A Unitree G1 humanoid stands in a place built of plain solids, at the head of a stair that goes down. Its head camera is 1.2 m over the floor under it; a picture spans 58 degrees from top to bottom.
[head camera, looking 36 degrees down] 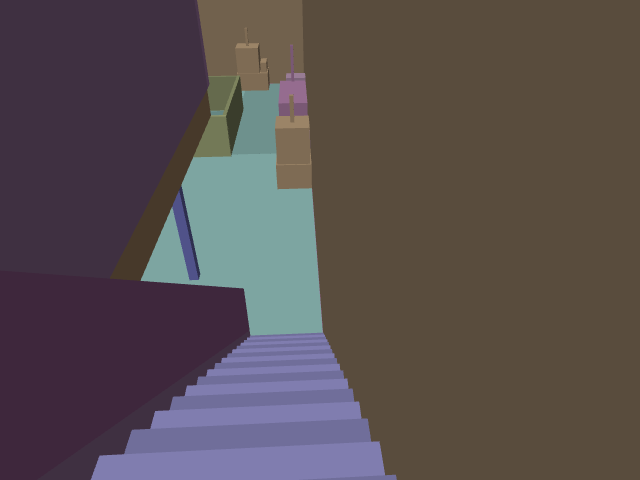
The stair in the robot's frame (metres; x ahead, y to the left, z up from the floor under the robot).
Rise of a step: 0.21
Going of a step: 0.23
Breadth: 1.07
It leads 3 degrees to the left of straight ahead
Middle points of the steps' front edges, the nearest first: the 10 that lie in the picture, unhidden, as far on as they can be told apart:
0.88 0.30 -0.42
1.10 0.31 -0.63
1.33 0.33 -0.84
1.56 0.34 -1.05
1.78 0.35 -1.26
2.01 0.36 -1.48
2.24 0.37 -1.69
2.46 0.38 -1.90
2.69 0.40 -2.11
2.92 0.41 -2.32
